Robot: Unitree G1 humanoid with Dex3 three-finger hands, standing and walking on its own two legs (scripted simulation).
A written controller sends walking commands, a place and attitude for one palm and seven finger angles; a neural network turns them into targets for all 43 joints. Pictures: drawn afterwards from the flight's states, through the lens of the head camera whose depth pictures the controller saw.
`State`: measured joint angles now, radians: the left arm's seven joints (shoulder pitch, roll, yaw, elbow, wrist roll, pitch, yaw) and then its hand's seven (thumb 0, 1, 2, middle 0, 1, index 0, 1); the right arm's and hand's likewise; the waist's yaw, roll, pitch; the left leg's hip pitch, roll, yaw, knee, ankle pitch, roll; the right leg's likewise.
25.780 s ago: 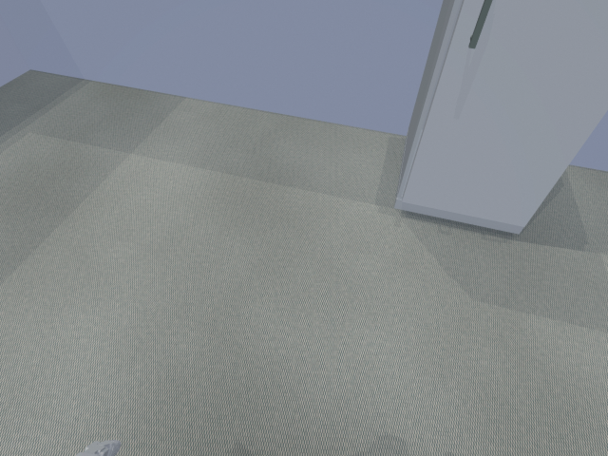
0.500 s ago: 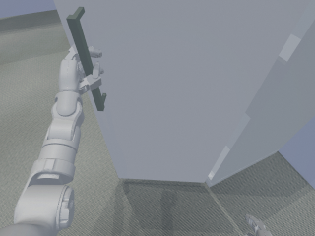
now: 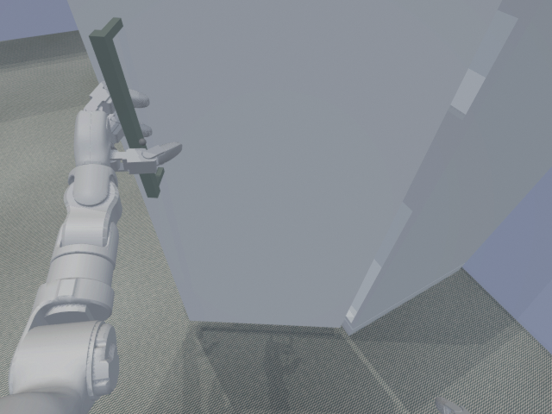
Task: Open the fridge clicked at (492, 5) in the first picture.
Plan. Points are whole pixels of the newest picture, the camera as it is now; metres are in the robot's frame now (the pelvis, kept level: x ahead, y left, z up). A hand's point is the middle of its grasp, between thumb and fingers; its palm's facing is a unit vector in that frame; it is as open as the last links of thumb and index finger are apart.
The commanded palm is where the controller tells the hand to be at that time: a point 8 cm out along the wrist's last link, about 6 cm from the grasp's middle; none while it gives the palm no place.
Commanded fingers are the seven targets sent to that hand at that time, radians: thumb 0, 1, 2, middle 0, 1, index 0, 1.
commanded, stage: loosen the grip on the handle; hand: left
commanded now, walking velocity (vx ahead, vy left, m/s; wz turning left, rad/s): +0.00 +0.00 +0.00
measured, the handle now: (137, 121) +0.49 +0.21 +0.17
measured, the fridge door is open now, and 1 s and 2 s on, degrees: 59 60 60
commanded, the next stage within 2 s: slip the hand off the handle in 0.30 s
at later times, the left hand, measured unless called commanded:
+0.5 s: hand (140, 144) +0.45 +0.20 +0.17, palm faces +0.23 -0.95 -0.20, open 14.6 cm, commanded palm +0.41 +0.26 +0.17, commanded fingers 0.00 -0.55 0.20 -0.25 -1.15 -0.25 -1.15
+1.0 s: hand (85, 151) +0.43 +0.27 +0.16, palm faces +0.27 -0.94 -0.20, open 14.7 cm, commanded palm +0.39 +0.31 +0.17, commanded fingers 0.00 -0.55 0.20 -0.25 -1.15 -0.25 -1.15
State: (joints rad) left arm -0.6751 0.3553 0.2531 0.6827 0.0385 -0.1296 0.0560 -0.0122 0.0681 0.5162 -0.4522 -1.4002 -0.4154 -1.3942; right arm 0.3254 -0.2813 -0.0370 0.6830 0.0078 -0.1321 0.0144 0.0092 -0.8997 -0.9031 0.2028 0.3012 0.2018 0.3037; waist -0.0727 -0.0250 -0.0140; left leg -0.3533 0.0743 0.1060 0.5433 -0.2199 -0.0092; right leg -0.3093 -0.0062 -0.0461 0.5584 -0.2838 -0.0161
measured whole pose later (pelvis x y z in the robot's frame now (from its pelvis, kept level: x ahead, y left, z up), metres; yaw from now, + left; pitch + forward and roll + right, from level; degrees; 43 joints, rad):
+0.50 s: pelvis +0.02 +0.00 +0.00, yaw +1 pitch +3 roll +0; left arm -0.62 0.33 0.23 0.64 0.01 -0.14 0.05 -0.02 -0.55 0.20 -0.31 -1.21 -0.26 -1.16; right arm 0.29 -0.23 0.00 0.75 0.00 -0.08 -0.01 0.01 -0.90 -0.90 0.20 0.30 0.20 0.30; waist -0.06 0.02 -0.01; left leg -0.34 0.06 0.09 0.53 -0.23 -0.01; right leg -0.28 -0.01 -0.07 0.52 -0.29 -0.01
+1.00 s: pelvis +0.02 +0.00 +0.00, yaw +1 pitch +4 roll -1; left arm -0.57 0.48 0.37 0.65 -0.04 -0.16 -0.10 -0.02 -0.55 0.20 -0.25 -1.16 -0.26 -1.15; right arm 0.31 -0.27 -0.01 0.73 0.03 -0.08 -0.05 0.01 -0.90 -0.90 0.20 0.30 0.20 0.30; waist -0.05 0.00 -0.01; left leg -0.37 0.07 0.08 0.56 -0.25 -0.01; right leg -0.29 -0.01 -0.07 0.53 -0.30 -0.01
